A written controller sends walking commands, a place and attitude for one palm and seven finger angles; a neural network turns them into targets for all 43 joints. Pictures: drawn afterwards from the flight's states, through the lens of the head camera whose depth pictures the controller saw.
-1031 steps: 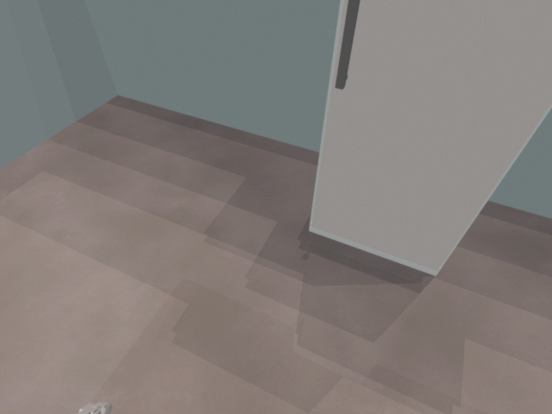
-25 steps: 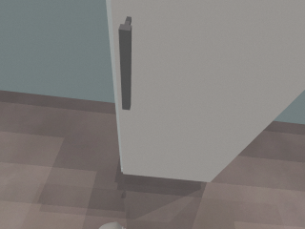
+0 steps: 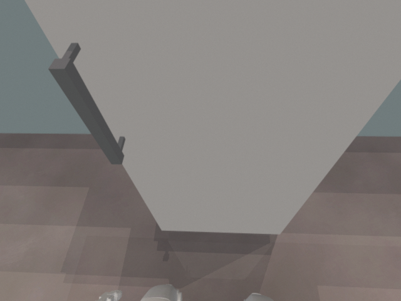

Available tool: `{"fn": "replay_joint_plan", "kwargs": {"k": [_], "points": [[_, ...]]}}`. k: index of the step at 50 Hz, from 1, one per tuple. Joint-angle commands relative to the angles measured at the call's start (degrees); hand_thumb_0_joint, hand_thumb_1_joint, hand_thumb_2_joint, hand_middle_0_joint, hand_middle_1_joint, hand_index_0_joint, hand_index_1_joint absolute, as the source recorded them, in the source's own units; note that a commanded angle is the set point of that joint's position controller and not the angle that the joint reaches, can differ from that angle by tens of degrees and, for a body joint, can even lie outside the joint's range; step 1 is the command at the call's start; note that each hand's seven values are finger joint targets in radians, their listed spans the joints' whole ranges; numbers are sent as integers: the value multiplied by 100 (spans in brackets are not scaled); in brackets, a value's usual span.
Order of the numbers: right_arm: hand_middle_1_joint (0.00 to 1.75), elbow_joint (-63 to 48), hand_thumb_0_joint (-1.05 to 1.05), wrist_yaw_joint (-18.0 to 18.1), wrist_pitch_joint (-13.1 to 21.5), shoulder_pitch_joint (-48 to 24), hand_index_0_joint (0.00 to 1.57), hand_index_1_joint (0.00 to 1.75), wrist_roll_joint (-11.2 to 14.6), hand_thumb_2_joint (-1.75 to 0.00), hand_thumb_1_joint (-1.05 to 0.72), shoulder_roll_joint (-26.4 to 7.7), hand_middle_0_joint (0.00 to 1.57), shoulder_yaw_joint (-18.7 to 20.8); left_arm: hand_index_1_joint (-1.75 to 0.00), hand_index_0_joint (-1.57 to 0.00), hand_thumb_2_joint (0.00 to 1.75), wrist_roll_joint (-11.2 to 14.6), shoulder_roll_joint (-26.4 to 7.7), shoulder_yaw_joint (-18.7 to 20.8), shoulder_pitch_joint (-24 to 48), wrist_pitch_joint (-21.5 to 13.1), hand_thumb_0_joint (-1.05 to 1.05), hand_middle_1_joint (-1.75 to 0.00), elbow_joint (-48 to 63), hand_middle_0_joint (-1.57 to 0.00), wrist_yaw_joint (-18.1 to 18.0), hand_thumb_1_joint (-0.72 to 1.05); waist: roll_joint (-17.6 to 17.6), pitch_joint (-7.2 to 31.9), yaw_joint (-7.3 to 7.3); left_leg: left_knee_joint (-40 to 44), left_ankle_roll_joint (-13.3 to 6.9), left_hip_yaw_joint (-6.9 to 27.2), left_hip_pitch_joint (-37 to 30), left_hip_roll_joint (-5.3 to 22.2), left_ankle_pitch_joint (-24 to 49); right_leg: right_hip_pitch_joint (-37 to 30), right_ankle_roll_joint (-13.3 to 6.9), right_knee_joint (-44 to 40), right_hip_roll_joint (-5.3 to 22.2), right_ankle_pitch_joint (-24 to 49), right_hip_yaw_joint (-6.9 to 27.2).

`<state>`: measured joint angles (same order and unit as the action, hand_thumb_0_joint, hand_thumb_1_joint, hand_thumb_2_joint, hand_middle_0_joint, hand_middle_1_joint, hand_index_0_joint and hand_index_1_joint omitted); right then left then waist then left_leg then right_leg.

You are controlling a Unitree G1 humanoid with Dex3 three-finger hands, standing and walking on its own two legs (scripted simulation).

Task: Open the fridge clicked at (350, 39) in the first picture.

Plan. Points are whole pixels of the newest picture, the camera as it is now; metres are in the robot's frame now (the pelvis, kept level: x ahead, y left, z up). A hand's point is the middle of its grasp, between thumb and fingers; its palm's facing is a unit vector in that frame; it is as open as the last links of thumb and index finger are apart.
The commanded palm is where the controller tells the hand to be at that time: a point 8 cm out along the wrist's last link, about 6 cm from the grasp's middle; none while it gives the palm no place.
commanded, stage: come to a stop and stand still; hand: left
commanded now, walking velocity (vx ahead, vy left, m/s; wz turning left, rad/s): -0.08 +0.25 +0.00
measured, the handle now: (99, 113) +0.41 +0.20 +0.15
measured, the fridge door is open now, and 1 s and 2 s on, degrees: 0 0 0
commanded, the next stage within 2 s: look again from close up in 1.20 s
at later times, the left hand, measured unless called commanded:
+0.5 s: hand out of the picture -0.06 +0.25 -0.18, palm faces +0.09 -0.98 -0.17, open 7.3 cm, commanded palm none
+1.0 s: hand out of the picture -0.11 +0.21 -0.17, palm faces +0.04 -0.99 -0.13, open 7.3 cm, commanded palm none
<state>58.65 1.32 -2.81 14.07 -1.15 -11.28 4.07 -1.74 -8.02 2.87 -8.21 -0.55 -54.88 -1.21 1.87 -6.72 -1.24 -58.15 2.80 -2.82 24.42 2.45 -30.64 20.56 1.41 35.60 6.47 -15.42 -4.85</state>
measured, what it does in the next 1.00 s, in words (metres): walks backwards: left foot, then right foot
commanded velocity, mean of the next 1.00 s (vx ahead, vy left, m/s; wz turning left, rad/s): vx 0.00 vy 0.01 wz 0.00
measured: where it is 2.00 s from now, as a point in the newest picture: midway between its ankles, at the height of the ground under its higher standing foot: outside the picture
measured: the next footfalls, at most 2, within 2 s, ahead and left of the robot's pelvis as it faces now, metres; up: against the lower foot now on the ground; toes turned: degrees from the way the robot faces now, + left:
left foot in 0.26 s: +0.00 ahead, +0.14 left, +0.00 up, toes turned +6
right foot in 0.64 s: -0.09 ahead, -0.06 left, +0.00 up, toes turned -1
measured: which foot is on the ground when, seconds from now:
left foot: up 0.00-0.24, down 0.26-1.00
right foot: down 0.00-0.26, up 0.28-0.62, down 0.64-1.00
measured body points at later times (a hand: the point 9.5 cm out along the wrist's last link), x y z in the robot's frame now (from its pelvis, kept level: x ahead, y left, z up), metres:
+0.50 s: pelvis -0.06 +0.06 +0.01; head -0.03 +0.10 +0.46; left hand -0.06 +0.30 -0.16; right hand +0.04 -0.16 -0.12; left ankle -0.04 +0.13 -0.73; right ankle -0.10 -0.08 -0.67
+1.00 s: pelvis -0.09 +0.06 +0.01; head -0.09 +0.07 +0.46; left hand -0.11 +0.26 -0.16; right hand -0.14 -0.15 -0.14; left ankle -0.04 +0.13 -0.73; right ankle -0.13 -0.06 -0.73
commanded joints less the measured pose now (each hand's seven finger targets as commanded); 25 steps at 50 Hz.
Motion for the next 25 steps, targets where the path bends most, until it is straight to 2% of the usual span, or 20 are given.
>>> {"fn": "replay_joint_plan", "kwargs": {"k": [1,4,8,9,10,11,12,13,14,15,16,18,19,20,22,23,25], "points": [[30,-386,0,-55,8,27,20,30,12,-90,-90,-254,20,34,-30,-20,90,-5,-1212,314,-858,-1,0,-30,80,-20,-185,90,-1504,1098,419,-959,116,349,727,-15,408,-1591,-917,-956,1554,4892,1000],[30,-429,0,-97,-44,-88,20,30,1,-90,-90,-177,20,12,-30,-20,90,-33,-1253,343,-668,37,0,-30,141,-20,-226,90,-1207,1064,402,-365,146,299,460,-11,511,-1317,-1013,-1160,1591,3777,974],[30,-471,0,-119,51,-86,20,30,35,-90,-90,-103,20,-26,-30,-20,90,-84,-1365,366,-517,98,0,-30,209,-20,-164,90,-1483,968,373,1121,68,53,-278,-56,431,-815,-992,-1335,1511,2300,1106],[30,-447,0,-107,96,53,20,30,54,-90,-90,-92,20,-24,-30,-20,90,-85,-1356,364,-440,114,0,-30,200,-20,-144,90,-1432,989,282,1743,57,-63,-592,-108,604,-718,-917,-1207,1430,2063,1064],[30,-371,0,-97,132,285,20,30,53,-90,-90,-89,20,-30,-30,-20,90,-55,-1355,359,-382,143,0,-30,201,-20,-124,90,-1386,1028,164,2396,34,-216,-1116,-183,1096,-433,-756,-1076,1286,1701,951],[30,-287,0,-89,180,501,20,30,60,-90,-90,-164,20,-31,-30,-20,90,-9,-1251,339,-349,182,0,-30,199,-20,-102,90,-1119,1061,51,3171,3,-263,-1701,-167,1688,-103,-534,-795,1003,1254,774],[30,-279,0,-66,239,586,20,30,48,-90,-90,-493,20,21,-30,-20,90,41,-979,269,-435,235,0,-30,249,-20,-80,90,17,1116,9,3760,-140,331,-2083,435,1809,328,-243,-148,491,270,392],[30,-450,0,-45,239,392,20,30,-19,-90,-90,-977,20,118,-30,-20,90,76,-627,205,-433,279,0,-30,343,-20,-54,90,1735,775,6,4364,-623,1792,-1516,1668,2377,923,145,891,-218,-1476,-124],[30,-614,0,-13,169,86,20,30,-43,-90,-90,-1041,20,109,-30,-20,90,36,-647,193,-271,325,0,-30,354,-20,-84,90,1543,480,3,4510,-1020,1672,-511,1899,2430,457,94,1719,-237,-1714,345],[30,-638,0,28,205,-273,20,30,-66,-90,-90,-837,20,48,-30,-20,90,18,-677,214,-321,359,0,-30,229,-20,-72,90,1313,376,124,4657,-1094,1380,-213,1634,2135,359,63,2160,-206,-1409,592],[30,-645,0,60,221,-486,20,30,-64,-90,-90,-740,20,14,-30,-20,90,-13,-672,238,-479,367,0,-30,73,-20,-47,90,1189,357,233,4554,-1051,1167,-293,1398,2011,440,32,2532,-253,-1126,636],[30,-691,0,61,235,-557,20,30,-37,-90,-90,-610,20,-51,-30,-20,90,-25,-670,229,-736,341,0,-30,-108,-20,-20,90,734,291,288,4398,-984,842,-576,1099,2033,640,43,2882,-325,-737,611],[30,-655,0,71,266,-535,20,30,-11,-90,-90,-548,20,-59,-30,-20,90,-32,-637,212,-876,304,0,-30,-181,-20,-5,90,504,396,333,4334,-994,696,-943,1043,2403,739,79,2776,-306,-652,551],[30,-603,0,79,287,-405,20,30,-2,-90,-90,-536,20,-74,-30,-20,90,-8,-603,170,-881,285,0,-30,-222,-20,-14,90,423,558,270,4318,-1027,739,-1215,1053,2560,705,117,2598,-303,-676,551],[30,-489,0,96,299,-163,20,30,7,-90,-90,-505,20,-76,-30,-20,90,10,-543,118,-813,271,0,-30,-214,-20,-23,90,441,637,168,4360,-1148,908,-1531,1165,2493,581,150,1971,-253,-842,473],[30,-405,0,104,304,-26,20,30,4,-90,-90,-476,20,-60,-30,-20,90,1,-508,90,-773,258,0,-30,-209,-20,-22,90,345,669,104,4363,-1194,998,-1756,1200,2607,549,149,1603,-243,-914,422],[30,-287,0,110,325,195,20,30,-10,-90,-90,-495,20,-55,-30,-20,90,6,-432,16,-679,223,0,-30,-215,-20,-21,90,430,770,-2,4325,-1262,1122,-2004,1306,3048,189,134,730,-222,-1122,330]]}}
